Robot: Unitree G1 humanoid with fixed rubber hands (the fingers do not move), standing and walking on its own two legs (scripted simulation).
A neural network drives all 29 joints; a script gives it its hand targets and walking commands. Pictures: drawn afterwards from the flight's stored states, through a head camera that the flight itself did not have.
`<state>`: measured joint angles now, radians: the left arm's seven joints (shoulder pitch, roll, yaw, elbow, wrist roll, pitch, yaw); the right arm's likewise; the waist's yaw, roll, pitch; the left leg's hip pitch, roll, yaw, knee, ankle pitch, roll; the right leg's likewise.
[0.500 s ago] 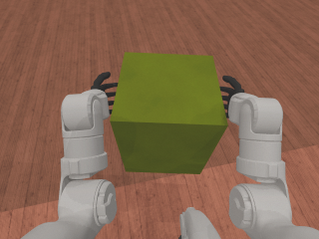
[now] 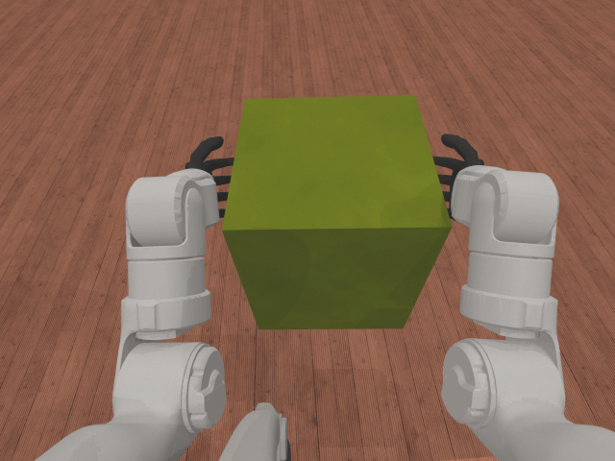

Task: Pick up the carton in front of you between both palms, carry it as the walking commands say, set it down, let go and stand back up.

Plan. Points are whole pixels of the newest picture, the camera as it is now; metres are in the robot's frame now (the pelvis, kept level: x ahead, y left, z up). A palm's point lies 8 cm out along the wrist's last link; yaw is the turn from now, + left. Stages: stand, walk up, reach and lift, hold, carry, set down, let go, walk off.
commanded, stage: carry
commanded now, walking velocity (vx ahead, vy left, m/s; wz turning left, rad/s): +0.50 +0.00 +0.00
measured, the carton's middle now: (330, 222) +0.40 +0.02 +0.09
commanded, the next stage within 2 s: none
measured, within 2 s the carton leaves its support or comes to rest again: neither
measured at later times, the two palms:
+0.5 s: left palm (257, 38) +0.69 +0.15 +0.20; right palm (444, 47) +0.68 -0.15 +0.20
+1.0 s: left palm (263, 32) +0.92 +0.19 +0.11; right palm (398, 30) +0.93 -0.11 +0.12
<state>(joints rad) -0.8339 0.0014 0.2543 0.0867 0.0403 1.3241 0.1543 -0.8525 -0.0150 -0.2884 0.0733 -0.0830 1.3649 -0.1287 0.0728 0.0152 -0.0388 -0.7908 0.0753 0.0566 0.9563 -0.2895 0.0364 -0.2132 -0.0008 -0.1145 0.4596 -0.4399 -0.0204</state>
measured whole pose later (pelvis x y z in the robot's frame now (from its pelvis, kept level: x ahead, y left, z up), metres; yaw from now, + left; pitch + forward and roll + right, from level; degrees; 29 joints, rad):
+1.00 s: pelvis +0.63 +0.03 +0.02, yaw +0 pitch +4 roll +1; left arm -0.34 -0.14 0.21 -0.17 0.10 1.17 0.10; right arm -0.36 0.14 -0.19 -0.16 -0.11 1.18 -0.10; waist 0.01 -0.02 -0.08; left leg -0.46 0.02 0.19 0.42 -0.04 0.05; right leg -0.05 -0.04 -0.11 0.48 -0.46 0.01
